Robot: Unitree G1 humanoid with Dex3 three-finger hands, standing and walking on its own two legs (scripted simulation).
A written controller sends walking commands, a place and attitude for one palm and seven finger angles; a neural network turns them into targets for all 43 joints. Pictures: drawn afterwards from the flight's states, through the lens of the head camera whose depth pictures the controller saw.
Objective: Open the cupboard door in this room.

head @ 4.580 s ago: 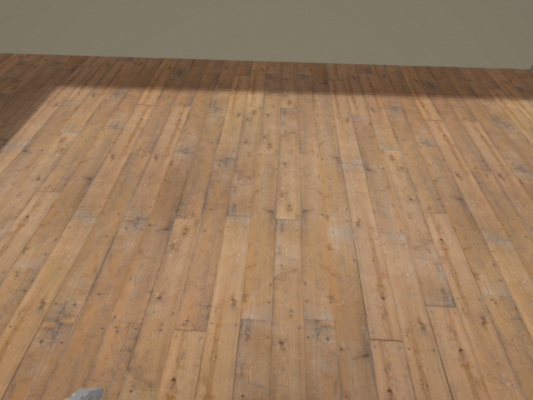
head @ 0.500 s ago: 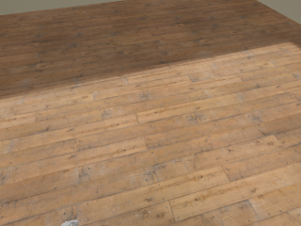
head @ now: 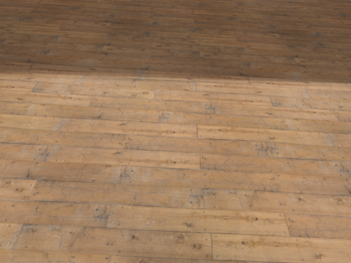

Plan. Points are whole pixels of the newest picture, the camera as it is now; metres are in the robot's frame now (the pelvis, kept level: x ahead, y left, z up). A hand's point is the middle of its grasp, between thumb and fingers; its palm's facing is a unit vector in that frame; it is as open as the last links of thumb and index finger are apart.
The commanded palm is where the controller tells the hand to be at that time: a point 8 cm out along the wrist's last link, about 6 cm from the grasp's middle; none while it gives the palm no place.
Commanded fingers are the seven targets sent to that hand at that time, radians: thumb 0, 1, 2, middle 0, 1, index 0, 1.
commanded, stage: turn or walk to find it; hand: left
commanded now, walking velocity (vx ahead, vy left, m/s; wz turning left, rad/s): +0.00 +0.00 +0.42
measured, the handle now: out of the picture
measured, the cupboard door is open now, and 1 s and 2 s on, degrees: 0 0 0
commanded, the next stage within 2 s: none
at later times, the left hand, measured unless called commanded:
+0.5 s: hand out of the picture +0.06 +0.18 -0.14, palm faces +0.19 -0.94 -0.28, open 7.4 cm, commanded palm none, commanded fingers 0.00 0.90 0.90 -0.20 -0.30 -0.20 -0.30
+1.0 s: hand out of the picture -0.10 +0.21 -0.17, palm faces +0.44 -0.86 -0.25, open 7.4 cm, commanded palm none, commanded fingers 0.00 0.90 0.90 -0.20 -0.30 -0.20 -0.30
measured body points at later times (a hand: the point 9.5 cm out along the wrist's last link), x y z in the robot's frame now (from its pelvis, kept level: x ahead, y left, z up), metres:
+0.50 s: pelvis -0.01 -0.03 +0.01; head +0.01 -0.05 +0.45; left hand +0.04 +0.23 -0.11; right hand +0.08 -0.27 -0.16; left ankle -0.03 +0.10 -0.70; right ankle +0.01 -0.13 -0.73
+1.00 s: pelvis -0.04 +0.00 +0.01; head -0.02 +0.04 +0.46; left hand -0.12 +0.26 -0.15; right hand +0.14 -0.19 -0.12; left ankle -0.09 +0.10 -0.73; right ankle -0.01 -0.14 -0.66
